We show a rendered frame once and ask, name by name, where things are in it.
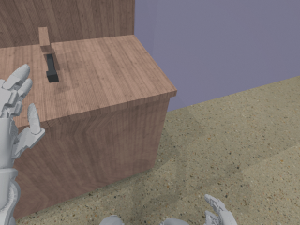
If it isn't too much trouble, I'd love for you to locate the left robot hand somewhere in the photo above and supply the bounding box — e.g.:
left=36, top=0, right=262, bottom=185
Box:
left=0, top=64, right=45, bottom=169

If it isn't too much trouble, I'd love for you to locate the counter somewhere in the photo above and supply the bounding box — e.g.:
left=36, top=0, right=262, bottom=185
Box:
left=0, top=0, right=177, bottom=220

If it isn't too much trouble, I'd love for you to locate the right robot hand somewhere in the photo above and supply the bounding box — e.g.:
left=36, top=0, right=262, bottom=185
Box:
left=203, top=194, right=237, bottom=225

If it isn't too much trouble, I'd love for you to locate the tap lever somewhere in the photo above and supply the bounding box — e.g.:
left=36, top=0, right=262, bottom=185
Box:
left=46, top=54, right=59, bottom=83

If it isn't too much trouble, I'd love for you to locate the robot left forearm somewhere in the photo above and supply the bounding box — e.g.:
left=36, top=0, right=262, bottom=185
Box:
left=0, top=168, right=21, bottom=225

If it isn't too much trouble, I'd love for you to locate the robot left thigh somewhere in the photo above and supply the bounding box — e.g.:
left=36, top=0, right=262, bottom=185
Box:
left=99, top=216, right=125, bottom=225

